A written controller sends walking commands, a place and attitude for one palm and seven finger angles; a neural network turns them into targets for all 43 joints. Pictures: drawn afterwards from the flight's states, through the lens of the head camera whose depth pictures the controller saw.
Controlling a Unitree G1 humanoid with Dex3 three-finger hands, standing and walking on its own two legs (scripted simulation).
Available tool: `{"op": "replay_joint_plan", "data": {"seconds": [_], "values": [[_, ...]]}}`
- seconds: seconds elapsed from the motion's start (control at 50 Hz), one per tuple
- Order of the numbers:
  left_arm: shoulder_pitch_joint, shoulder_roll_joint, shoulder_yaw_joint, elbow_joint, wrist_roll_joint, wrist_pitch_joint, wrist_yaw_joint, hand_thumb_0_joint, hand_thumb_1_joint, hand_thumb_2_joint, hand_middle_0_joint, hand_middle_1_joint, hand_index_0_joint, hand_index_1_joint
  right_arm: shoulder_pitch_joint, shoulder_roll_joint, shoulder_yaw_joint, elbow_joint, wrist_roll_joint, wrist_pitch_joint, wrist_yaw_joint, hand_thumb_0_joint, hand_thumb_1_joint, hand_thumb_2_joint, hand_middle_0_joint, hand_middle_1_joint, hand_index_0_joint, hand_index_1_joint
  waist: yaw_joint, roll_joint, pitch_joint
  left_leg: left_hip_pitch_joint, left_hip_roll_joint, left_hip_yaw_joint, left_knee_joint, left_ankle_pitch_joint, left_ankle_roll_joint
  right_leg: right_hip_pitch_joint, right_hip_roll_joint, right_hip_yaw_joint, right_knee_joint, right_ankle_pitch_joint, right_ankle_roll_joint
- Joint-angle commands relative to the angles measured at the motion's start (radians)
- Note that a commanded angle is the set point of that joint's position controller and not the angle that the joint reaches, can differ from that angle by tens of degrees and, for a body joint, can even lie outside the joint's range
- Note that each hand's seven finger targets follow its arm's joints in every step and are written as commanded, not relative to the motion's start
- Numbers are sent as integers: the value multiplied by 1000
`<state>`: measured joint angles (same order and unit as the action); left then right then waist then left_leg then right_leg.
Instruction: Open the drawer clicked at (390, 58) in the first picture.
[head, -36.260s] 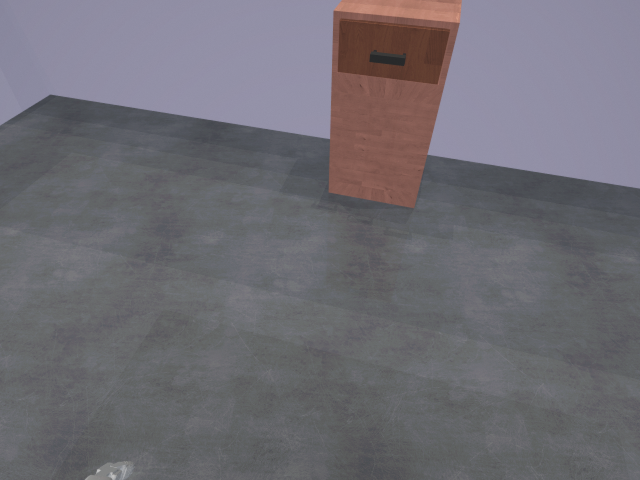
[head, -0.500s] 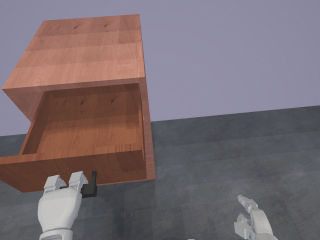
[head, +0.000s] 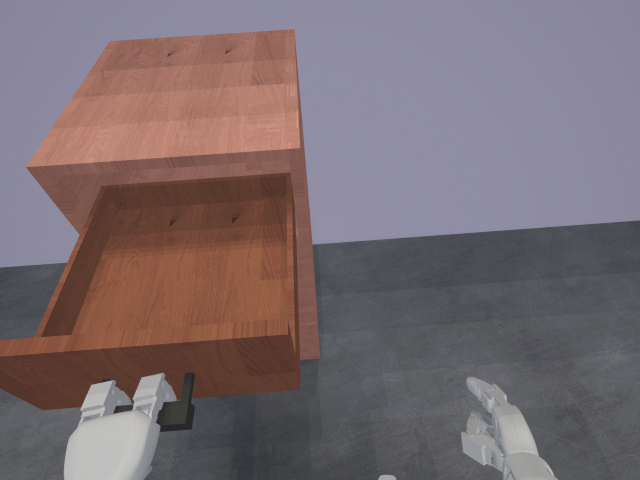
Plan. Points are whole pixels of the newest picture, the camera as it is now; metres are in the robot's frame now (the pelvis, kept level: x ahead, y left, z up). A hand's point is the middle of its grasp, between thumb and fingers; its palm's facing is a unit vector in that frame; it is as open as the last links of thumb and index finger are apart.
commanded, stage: pull the drawer open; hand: left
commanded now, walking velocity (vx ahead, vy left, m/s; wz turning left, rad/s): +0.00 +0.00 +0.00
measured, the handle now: (143, 400) +0.21 +0.25 -0.01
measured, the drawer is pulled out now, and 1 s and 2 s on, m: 0.30 0.30 0.30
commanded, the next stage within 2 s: open the thumb to release the handle in 0.28 s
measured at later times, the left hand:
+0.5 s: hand (136, 455) +0.15 +0.24 -0.03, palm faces -0.01 -0.07 -1.00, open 6.3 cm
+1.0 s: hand (139, 453) +0.15 +0.24 -0.03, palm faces -0.02 -0.08 -1.00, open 13.3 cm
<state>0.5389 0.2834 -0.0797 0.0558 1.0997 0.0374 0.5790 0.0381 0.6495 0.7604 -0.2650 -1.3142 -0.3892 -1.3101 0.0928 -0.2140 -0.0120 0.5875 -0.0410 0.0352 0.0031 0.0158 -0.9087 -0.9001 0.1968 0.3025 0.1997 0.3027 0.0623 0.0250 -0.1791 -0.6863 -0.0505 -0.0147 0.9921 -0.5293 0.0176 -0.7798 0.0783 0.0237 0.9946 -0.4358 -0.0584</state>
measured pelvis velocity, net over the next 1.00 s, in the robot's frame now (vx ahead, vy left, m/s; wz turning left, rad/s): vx -0.01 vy -0.01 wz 0.01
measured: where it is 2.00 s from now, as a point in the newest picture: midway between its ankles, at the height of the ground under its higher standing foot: outside the picture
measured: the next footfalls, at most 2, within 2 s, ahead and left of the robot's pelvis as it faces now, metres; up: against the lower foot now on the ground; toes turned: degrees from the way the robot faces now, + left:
none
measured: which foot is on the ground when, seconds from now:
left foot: down 0.00-1.00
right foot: down 0.00-1.00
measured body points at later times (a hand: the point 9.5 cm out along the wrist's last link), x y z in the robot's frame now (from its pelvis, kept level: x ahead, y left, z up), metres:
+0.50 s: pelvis +0.01 +0.01 -0.01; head +0.06 -0.01 +0.43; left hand +0.15 +0.24 +0.02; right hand +0.22 -0.22 -0.11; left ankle -0.02 +0.11 -0.68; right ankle +0.03 -0.08 -0.68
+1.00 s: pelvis -0.01 -0.01 +0.00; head +0.03 -0.02 +0.45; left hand +0.15 +0.24 +0.03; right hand +0.22 -0.22 -0.09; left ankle -0.02 +0.11 -0.68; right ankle +0.03 -0.08 -0.68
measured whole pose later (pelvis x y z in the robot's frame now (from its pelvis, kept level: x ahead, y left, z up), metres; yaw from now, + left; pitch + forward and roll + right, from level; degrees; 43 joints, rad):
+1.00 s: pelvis -0.01 -0.01 +0.00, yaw +1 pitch +13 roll +1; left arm 0.50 0.29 -0.08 0.07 1.08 0.05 0.58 0.00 -0.41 0.34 -0.31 -1.21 -0.32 -1.21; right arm 0.10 -0.23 -0.01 0.58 -0.03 0.04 -0.02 0.02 -0.91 -0.90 0.20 0.30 0.20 0.30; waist 0.06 0.02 -0.18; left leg -0.68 -0.05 -0.03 0.98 -0.51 0.01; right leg -0.77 0.08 0.01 0.97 -0.42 -0.06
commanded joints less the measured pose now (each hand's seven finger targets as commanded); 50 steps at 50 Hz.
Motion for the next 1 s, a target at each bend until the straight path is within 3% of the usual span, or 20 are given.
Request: {"op": "replay_joint_plan", "data": {"seconds": [0.0,0.14,0.2,0.22,0.28,0.34,0.36,0.38,0.4,0.44,0.5,0.52,0.58,0.66,0.72,0.76,0.92,0.94,0.96,0.98], "values": [[149,118,106,-201,-16,-10,54,0,900,900,-400,-1350,-400,-1350,-120,-99,-39,-173,0,-54,-7,0,-900,-900,200,300,200,300,36,-25,-128,32,-7,-13,-127,255,8,186,-30,45,-161,240,-4],[307,128,117,-253,-35,-24,36,0,900,900,-400,-1350,-400,-1350,-122,-100,-29,-200,-1,-48,9,0,-900,-900,200,300,200,300,57,-5,-128,14,-8,-11,-126,287,7,224,-30,64,-148,305,-9],[347,117,107,-274,-42,-36,26,0,900,900,-400,-1350,-400,-1350,-115,-102,-31,-204,-5,-48,17,0,-900,-900,200,300,200,300,50,-16,-121,9,-5,-11,-113,304,10,222,-35,66,-143,347,-7],[353,138,137,-262,-46,-41,26,0,900,900,-400,-1350,-400,-1350,-115,-101,-30,-204,-6,-45,15,0,-900,-900,200,300,200,300,50,-35,-117,-6,-4,-15,-114,306,9,230,-34,69,-141,361,-8],[366,118,119,-275,-29,-63,33,0,900,900,-400,-1350,-400,-1350,-109,-102,-31,-205,-15,-52,23,0,-900,-900,200,300,200,300,49,-4,-130,3,-3,-14,-97,327,9,195,-32,68,-119,373,-10],[387,135,147,-295,-26,-75,41,0,900,900,-400,-1350,-400,-1350,-99,-104,-38,-205,-18,-54,28,0,-900,-900,200,300,200,300,54,-4,-160,16,1,-17,-84,377,6,182,-27,60,-98,394,-13],[39,154,126,-283,4,-65,58,0,900,900,-400,-1350,-400,-1350,-104,-129,-45,-171,-23,-41,17,0,-900,-900,200,300,200,300,-31,-31,-128,-7,2,-29,-50,311,7,78,-33,67,-94,345,-4],[59,157,171,-262,19,-73,79,0,830,870,-395,-1342,-395,-1342,-89,-117,-52,-179,-30,-53,8,0,-900,-900,200,300,200,300,10,-15,-144,-17,1,-26,-55,290,7,88,-31,43,-82,300,-4],[104,143,166,-210,20,-69,81,0,760,840,-390,-1335,-390,-1335,-87,-113,-50,-172,-27,-58,5,0,-900,-900,200,300,200,300,14,4,-133,-16,2,-26,-57,285,3,78,-31,28,-80,274,-9],[120,149,170,-239,18,-61,97,0,620,780,-380,-1320,-380,-1320,-81,-115,-54,-180,-29,-62,5,0,-900,-900,200,300,200,300,25,5,-209,26,2,-27,-50,328,-3,84,-23,40,-69,294,-13],[100,131,139,-267,0,-24,94,0,410,690,-365,-1298,-365,-1298,-77,-116,-61,-179,-16,-55,0,0,-900,-900,200,300,200,300,21,8,-243,54,2,-23,-56,357,-6,120,-25,17,-75,325,-7],[91,122,122,-254,-8,-6,89,0,340,660,-360,-1290,-360,-1290,-80,-117,-57,-179,-12,-52,-3,0,-900,-900,200,300,200,300,9,-5,-233,51,3,-27,-62,353,-6,121,-25,9,-82,319,-6],[76,112,100,-220,-10,25,80,0,130,570,-345,-1268,-345,-1268,-89,-115,-47,-178,-4,-48,-14,0,-900,-900,200,300,200,300,8,-68,-185,21,2,-21,-82,299,2,146,-27,8,-113,291,5],[53,130,104,-181,-14,47,65,0,-150,450,-325,-1237,-325,-1237,-104,-108,-34,-174,9,-37,-27,0,-900,-900,200,300,200,300,16,-85,-144,9,1,-16,-120,262,6,195,-34,24,-151,282,5],[19,152,114,-186,-9,50,55,0,-360,360,-310,-1215,-310,-1215,-115,-109,-28,-176,11,-33,-33,0,-900,-900,200,300,200,300,20,-39,-145,21,-1,-13,-138,248,7,211,-35,41,-170,262,2],[16,130,86,-167,-5,51,51,0,-500,300,-300,-1200,-300,-1200,-112,-101,-26,-170,12,-35,-31,0,-900,-900,200,300,200,300,19,-18,-132,40,-2,-11,-145,247,7,203,-33,35,-177,242,0],[17,158,129,-143,-17,12,44,0,-500,300,-300,-1200,-300,-1200,-110,-103,-32,-165,6,-42,-34,0,-900,-900,200,300,200,300,23,-41,-130,0,-8,-12,-144,210,10,232,-42,65,-199,229,4],[23,149,118,-138,-10,8,46,0,-500,300,-300,-1200,-300,-1200,-115,-103,-31,-168,5,-45,-34,0,-900,-900,200,300,200,300,24,-29,-124,-4,-10,-9,-139,203,10,218,-42,66,-194,219,6],[-28,107,70,-112,-6,10,43,0,-500,300,-300,-1200,-300,-1200,-116,-104,-34,-157,4,-44,-31,0,-900,-900,200,300,200,300,2,-42,-97,-14,-8,-15,-130,189,10,181,-42,61,-193,194,6],[-70,107,67,-125,-2,4,44,0,-500,300,-300,-1200,-300,-1200,-114,-108,-38,-158,1,-48,-30,0,-900,-900,200,300,200,300,0,-31,-98,-15,-7,-16,-128,180,11,160,-43,53,-190,172,6]]}}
